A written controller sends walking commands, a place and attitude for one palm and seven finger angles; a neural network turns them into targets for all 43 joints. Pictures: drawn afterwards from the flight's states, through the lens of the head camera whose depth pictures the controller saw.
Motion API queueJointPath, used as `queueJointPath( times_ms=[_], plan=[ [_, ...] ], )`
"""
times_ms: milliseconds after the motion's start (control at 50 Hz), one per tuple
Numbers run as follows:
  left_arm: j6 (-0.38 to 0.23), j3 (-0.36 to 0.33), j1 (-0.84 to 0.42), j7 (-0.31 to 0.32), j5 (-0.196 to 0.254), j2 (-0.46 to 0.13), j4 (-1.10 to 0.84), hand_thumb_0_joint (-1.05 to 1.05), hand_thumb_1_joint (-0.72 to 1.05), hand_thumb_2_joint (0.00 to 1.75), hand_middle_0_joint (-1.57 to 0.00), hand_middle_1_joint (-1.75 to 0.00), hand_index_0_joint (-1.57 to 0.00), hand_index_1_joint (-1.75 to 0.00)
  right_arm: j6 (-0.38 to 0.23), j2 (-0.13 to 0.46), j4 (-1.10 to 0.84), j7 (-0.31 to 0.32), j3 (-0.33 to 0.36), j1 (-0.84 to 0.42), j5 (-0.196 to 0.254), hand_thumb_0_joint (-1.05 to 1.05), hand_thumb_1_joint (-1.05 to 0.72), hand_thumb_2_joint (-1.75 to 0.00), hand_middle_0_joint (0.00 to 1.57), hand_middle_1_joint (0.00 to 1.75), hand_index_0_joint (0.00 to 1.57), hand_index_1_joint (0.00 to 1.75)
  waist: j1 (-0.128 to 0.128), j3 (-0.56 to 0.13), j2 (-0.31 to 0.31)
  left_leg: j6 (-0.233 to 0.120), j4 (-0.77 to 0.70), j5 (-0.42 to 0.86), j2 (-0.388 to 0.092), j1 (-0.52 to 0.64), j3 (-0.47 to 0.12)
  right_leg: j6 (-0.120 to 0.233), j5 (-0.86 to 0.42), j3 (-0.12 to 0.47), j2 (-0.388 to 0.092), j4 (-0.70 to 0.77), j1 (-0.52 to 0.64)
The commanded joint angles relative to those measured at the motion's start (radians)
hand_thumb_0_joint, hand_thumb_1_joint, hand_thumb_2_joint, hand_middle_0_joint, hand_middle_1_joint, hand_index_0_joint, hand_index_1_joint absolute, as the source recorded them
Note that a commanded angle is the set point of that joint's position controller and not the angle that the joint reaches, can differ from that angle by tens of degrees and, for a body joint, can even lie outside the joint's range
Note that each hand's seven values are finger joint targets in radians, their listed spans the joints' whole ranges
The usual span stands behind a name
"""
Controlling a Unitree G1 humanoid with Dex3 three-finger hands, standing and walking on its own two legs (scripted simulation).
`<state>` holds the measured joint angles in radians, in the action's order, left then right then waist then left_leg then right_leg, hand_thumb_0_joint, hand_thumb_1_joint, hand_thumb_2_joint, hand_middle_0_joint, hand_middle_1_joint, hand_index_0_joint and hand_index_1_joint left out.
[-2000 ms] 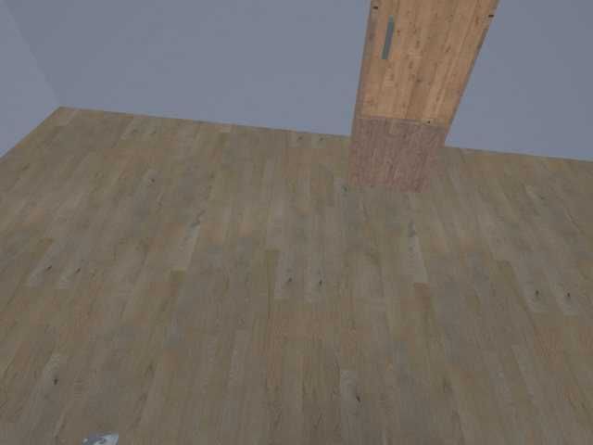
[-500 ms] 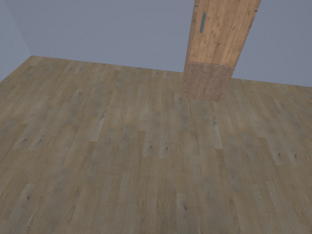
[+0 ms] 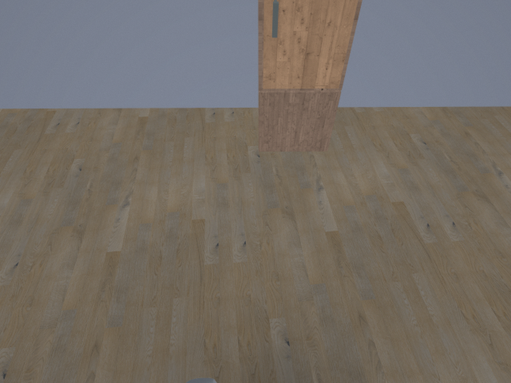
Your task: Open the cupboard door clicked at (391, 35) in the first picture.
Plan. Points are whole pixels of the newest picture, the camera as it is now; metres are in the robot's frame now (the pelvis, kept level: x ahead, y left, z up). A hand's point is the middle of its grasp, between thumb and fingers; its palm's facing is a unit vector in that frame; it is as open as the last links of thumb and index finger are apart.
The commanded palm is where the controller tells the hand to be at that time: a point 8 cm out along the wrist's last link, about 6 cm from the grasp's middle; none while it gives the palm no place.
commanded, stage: walk to a spot facing it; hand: left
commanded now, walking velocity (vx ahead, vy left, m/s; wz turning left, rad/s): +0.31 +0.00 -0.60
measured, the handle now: (275, 18) +1.35 +0.05 -0.01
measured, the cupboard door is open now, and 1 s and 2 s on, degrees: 0 0 0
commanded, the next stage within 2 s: turn to face it in 1.54 s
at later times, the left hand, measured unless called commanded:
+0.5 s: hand (147, 308) +0.27 +0.26 -0.17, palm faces -0.22 -0.95 -0.21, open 7.4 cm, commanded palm none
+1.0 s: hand (284, 191) +0.59 -0.02 -0.15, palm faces -0.64 -0.75 -0.19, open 7.4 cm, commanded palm none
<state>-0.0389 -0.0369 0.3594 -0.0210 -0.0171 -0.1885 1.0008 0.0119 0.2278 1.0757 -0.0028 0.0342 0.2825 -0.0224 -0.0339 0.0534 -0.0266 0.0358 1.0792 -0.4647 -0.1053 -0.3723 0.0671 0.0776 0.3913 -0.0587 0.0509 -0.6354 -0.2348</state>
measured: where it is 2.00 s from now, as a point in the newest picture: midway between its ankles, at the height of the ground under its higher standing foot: (325, 288)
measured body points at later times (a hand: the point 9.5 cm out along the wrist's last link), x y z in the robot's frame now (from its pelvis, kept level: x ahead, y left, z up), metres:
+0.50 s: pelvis +0.20 +0.06 +0.01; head +0.23 +0.08 +0.45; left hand +0.28 +0.31 -0.15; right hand +0.25 -0.20 -0.11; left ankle +0.27 +0.14 -0.72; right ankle +0.09 -0.03 -0.62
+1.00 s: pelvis +0.36 -0.07 +0.00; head +0.41 -0.10 +0.45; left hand +0.63 +0.02 -0.13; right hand +0.17 -0.21 -0.15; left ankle +0.34 +0.12 -0.62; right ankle +0.35 -0.15 -0.72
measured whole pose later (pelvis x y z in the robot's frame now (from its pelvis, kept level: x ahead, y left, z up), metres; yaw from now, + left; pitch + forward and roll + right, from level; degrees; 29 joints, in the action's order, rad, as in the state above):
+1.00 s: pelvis +0.36 -0.07 +0.00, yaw -36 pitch +0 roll +0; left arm -0.04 -0.05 0.07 -0.03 -0.01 -0.20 0.89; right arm -0.01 0.18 1.06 0.00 0.04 0.39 -0.02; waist 0.07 0.11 0.00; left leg 0.07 1.26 -0.45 -0.18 -0.35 0.13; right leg 0.07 0.28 -0.12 0.00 -0.64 -0.38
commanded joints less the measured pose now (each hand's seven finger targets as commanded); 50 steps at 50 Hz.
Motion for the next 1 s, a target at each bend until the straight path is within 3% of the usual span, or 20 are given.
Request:
queueJointPath(
  times_ms=[0,40,140,240,260,300,320,340,360,400,460,620,760,800,840,860,880,900,940,980],
  plan=[
    [-0.022,-0.043,0.114,0.03,-0.006,-0.174,-0.026,0.0,0.9,0.9,-0.2,-0.3,-0.2,-0.3,-0.058,0.074,-0.165,-0.002,0.029,-0.18,-0.002,0.0,-0.9,-0.9,0.2,0.3,0.2,0.3,-0.009,0.016,0.062,0.02,0.08,0.134,-0.029,-0.34,-0.043,0.146,-0.362,0.45,-0.306,0.375,0.168],
    [-0.03,-0.042,0.106,0.031,-0.005,-0.166,-0.023,0.0,0.9,0.9,-0.2,-0.3,-0.2,-0.3,-0.047,0.059,-0.17,-0.007,0.034,-0.16,0.002,0.0,-0.9,-0.9,0.2,0.3,0.2,0.3,0.011,0.012,0.116,0.034,0.039,0.192,-0.023,-0.334,-0.033,0.127,-0.416,0.378,-0.27,0.382,0.148],
    [-0.036,-0.046,0.138,0.039,-0.008,-0.158,-0.007,0.0,0.9,0.9,-0.2,-0.3,-0.2,-0.3,-0.052,0.038,-0.228,-0.019,0.034,-0.246,0.005,0.0,-0.9,-0.9,0.2,0.3,0.2,0.3,-0.009,0.01,0.137,0.037,-0.101,0.273,-0.011,-0.37,-0.014,0.111,-0.516,0.347,-0.234,0.365,0.209],
    [-0.025,-0.058,0.106,0.043,-0.013,-0.18,-0.019,0.0,0.9,0.9,-0.2,-0.3,-0.2,-0.3,-0.069,0.025,-0.272,-0.022,0.03,-0.299,0.013,0.0,-0.9,-0.9,0.2,0.3,0.2,0.3,-0.016,0.019,0.174,0.006,-0.373,0.252,0.047,-0.135,0.022,0.081,-0.619,0.353,-0.217,0.311,0.147],
    [-0.024,-0.061,0.089,0.043,-0.011,-0.189,-0.025,0.0,0.9,0.9,-0.2,-0.3,-0.2,-0.3,-0.073,0.04,-0.264,-0.016,0.033,-0.262,0.014,0.0,-0.9,-0.9,0.2,0.3,0.2,0.3,0.005,0.003,0.172,-0.003,-0.426,0.248,0.062,-0.042,0.023,0.077,-0.68,0.359,-0.216,0.264,0.125],
    [-0.025,-0.072,0.032,0.039,-0.004,-0.187,-0.042,0.0,0.9,0.9,-0.2,-0.3,-0.2,-0.3,-0.081,0.105,-0.186,0.011,0.051,0.007,0.008,0.0,-0.9,-0.9,0.2,0.3,0.2,0.3,0.128,-0.104,0.125,-0.024,-0.569,0.313,0.062,0.333,0.01,0.03,-0.678,0.308,-0.14,0.002,-0.007],
    [-0.021,-0.073,0.059,0.028,0.01,-0.135,-0.056,0.0,0.9,0.9,-0.2,-0.3,-0.2,-0.3,-0.084,0.214,-0.149,0.025,0.076,0.161,-0.008,0.0,-0.9,-0.9,0.2,0.3,0.2,0.3,0.176,-0.236,-0.088,-0.075,-0.597,0.276,-0.144,0.577,-0.203,-0.007,-0.378,0.214,-0.038,-0.274,-0.158],
    [-0.023,-0.065,0.092,0.012,0.015,-0.081,-0.077,0.0,0.9,0.9,-0.2,-0.3,-0.2,-0.3,-0.084,0.283,-0.135,0.022,0.082,0.225,-0.01,0.0,-0.9,-0.9,0.2,0.3,0.2,0.3,0.153,-0.292,-0.319,-0.172,-0.729,0.267,-0.413,0.638,-0.554,-0.05,0.19,0.104,0.049,-0.6,-0.346],
    [-0.019,-0.064,0.062,0.012,0.007,-0.105,-0.087,0.0,0.9,0.9,-0.2,-0.3,-0.2,-0.3,-0.076,0.245,-0.155,0.019,0.067,0.144,0.0,0.0,-0.9,-0.9,0.2,0.3,0.2,0.3,0.126,-0.242,-0.206,-0.209,-0.822,0.023,-0.448,0.483,-0.589,-0.039,0.186,0.137,-0.015,-0.727,-0.378],
    [-0.003,-0.065,-0.048,-0.006,-0.009,-0.096,-0.103,0.0,0.9,0.9,-0.2,-0.3,-0.2,-0.3,-0.082,0.129,-0.185,0.02,0.045,0.002,-0.001,0.0,-0.9,-0.9,0.2,0.3,0.2,0.3,0.079,-0.02,-0.159,-0.172,-0.884,-0.108,-0.357,0.223,-0.419,-0.05,0.024,0.103,-0.111,-0.77,-0.437],
    [0.04,-0.064,-0.023,-0.027,-0.019,-0.058,-0.094,0.0,0.9,0.9,-0.2,-0.3,-0.2,-0.3,-0.099,0.063,-0.175,0.025,0.027,-0.047,-0.003,0.0,-0.9,-0.9,0.2,0.3,0.2,0.3,0.011,0.019,-0.123,-0.118,-0.887,0.088,-0.255,0.066,-0.121,-0.071,-0.093,0.066,-0.154,-0.665,-0.349],
    [0.065,-0.057,-0.212,-0.043,-0.024,-0.044,-0.164,0.0,0.9,0.9,-0.2,-0.3,-0.2,-0.3,-0.11,0.087,-0.115,0.024,0.04,0.075,0.002,0.0,-0.9,-0.9,0.2,0.3,0.2,0.3,0.041,0.03,-0.053,-0.15,-0.916,0.249,-0.263,0.257,0.057,-0.115,-0.258,0.024,-0.196,-0.405,-0.486],
    [0.048,-0.039,-0.403,-0.043,-0.018,-0.037,-0.205,0.0,0.9,0.9,-0.2,-0.3,-0.2,-0.3,-0.091,0.115,-0.07,0.018,0.041,0.186,-0.013,0.0,-0.9,-0.9,0.2,0.3,0.2,0.3,0.108,0.043,-0.082,-0.132,-0.819,0.495,-0.28,0.378,0.179,-0.076,-0.183,-0.061,-0.142,-0.089,-0.375],
    [0.038,-0.039,-0.385,-0.04,-0.018,-0.052,-0.199,0.0,0.9,0.9,-0.2,-0.3,-0.2,-0.3,-0.087,0.128,-0.07,0.016,0.044,0.194,-0.013,0.0,-0.9,-0.9,0.2,0.3,0.2,0.3,0.093,0.012,-0.089,-0.116,-0.73,0.694,-0.282,0.411,0.213,-0.046,-0.126,-0.095,-0.098,-0.029,-0.292],
    [0.019,-0.053,-0.188,-0.033,-0.019,-0.096,-0.14,0.0,0.9,0.9,-0.2,-0.3,-0.2,-0.3,-0.082,0.156,-0.087,0.013,0.048,0.162,-0.005,0.0,-0.9,-0.9,0.2,0.3,0.2,0.3,-0.009,-0.112,-0.095,-0.069,-0.408,0.953,-0.242,0.383,0.284,-0.006,-0.128,-0.147,-0.022,0.098,0.0],
    [0.001,-0.076,-0.029,-0.023,-0.021,-0.194,-0.089,0.0,0.9,0.9,-0.2,-0.3,-0.2,-0.3,-0.08,0.137,-0.104,-0.001,0.041,0.166,0.009,0.0,-0.9,-0.9,0.2,0.3,0.2,0.3,-0.082,-0.241,0.036,-0.023,-0.136,0.764,-0.214,0.11,0.285,0.044,-0.22,-0.02,-0.12,0.126,0.386],
    [-0.008,-0.11,0.112,0.001,-0.011,-0.331,-0.063,0.0,0.9,0.9,-0.2,-0.3,-0.2,-0.3,-0.083,0.06,-0.162,-0.003,0.024,0.159,0.02,0.0,-0.9,-0.9,0.2,0.3,0.2,0.3,-0.117,-0.37,0.276,0.044,0.205,-0.089,-0.031,-0.27,0.239,0.172,-0.448,0.52,-0.456,0.171,0.657],
    [0.005,-0.118,0.126,0.013,0.014,-0.371,-0.049,0.0,0.9,0.9,-0.2,-0.3,-0.2,-0.3,-0.082,0.085,-0.185,0.01,0.025,0.047,0.023,0.0,-0.9,-0.9,0.2,0.3,0.2,0.3,-0.128,-0.373,0.223,0.022,0.333,-0.133,-0.034,-0.345,0.061,0.215,-0.556,0.584,-0.502,0.239,0.599],
    [0.004,-0.086,-0.015,0.021,0.012,-0.268,-0.084,0.0,0.9,0.9,-0.2,-0.3,-0.2,-0.3,-0.081,0.084,-0.189,0.013,0.033,-0.032,0.009,0.0,-0.9,-0.9,0.2,0.3,0.2,0.3,-0.06,-0.166,0.047,0.023,0.325,0.045,-0.094,-0.376,-0.03,0.177,-0.513,0.442,-0.42,0.27,0.364],
    [-0.012,-0.067,-0.127,0.028,0.003,-0.201,-0.1,0.0,0.9,0.9,-0.2,-0.3,-0.2,-0.3,-0.055,0.056,-0.152,0.011,0.031,0.03,-0.004,0.0,-0.9,-0.9,0.2,0.3,0.2,0.3,0.03,-0.091,0.033,0.031,0.192,0.113,-0.11,-0.236,-0.026,0.126,-0.489,0.277,-0.343,0.322,0.11]
  ],
)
